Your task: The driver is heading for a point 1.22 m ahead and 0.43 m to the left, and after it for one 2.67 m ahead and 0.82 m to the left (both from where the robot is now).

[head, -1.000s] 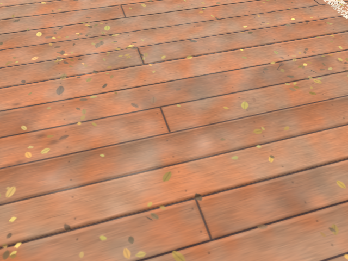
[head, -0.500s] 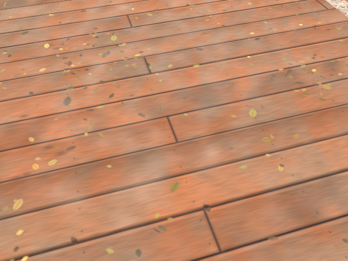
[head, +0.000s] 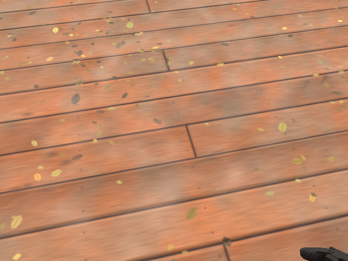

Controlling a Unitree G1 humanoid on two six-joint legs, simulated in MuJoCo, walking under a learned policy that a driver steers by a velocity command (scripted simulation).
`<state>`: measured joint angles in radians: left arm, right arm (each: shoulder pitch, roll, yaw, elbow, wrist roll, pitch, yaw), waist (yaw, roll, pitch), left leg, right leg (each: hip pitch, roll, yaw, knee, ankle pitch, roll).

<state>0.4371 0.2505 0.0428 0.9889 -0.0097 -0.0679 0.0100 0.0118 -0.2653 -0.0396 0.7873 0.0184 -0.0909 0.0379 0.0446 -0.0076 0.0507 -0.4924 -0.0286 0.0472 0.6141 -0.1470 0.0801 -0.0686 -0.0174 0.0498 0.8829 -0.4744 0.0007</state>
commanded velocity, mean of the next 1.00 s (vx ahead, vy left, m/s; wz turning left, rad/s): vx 0.31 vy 0.00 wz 0.50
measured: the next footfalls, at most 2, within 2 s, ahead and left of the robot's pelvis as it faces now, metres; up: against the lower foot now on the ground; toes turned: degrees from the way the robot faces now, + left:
right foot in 0.46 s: +0.44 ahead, -0.10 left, +0.00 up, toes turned +16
left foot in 0.90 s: +0.43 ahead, +0.18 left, +0.00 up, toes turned +32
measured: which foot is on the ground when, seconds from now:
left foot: down 0.00-0.46, up 0.48-0.88, down 0.90-1.00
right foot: up 0.00-0.44, down 0.46-0.90, up 0.92-1.00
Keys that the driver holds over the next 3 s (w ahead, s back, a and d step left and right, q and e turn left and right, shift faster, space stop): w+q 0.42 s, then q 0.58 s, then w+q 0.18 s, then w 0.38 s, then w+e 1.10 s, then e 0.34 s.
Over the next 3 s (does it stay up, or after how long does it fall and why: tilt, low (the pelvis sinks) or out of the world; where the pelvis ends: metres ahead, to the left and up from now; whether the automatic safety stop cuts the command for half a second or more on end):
stays up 1.10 0.50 0.02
